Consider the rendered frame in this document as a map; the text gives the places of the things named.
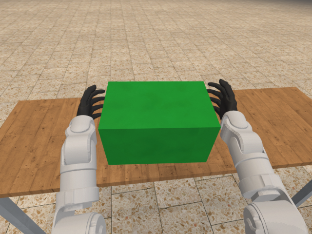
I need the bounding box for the table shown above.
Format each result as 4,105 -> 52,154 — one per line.
0,87 -> 312,234

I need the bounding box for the right robot hand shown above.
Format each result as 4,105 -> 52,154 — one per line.
207,79 -> 238,120

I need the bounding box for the robot left upper arm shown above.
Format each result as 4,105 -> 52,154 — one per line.
52,212 -> 106,234

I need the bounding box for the carton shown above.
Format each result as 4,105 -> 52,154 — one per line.
98,81 -> 221,165

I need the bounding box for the right robot forearm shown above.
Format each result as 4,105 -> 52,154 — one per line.
220,111 -> 309,234

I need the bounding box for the robot right upper arm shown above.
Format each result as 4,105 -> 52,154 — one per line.
243,200 -> 307,234

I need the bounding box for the left robot hand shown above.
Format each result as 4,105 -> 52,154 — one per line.
77,85 -> 105,120

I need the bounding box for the left robot forearm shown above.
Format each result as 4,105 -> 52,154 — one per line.
51,115 -> 99,234

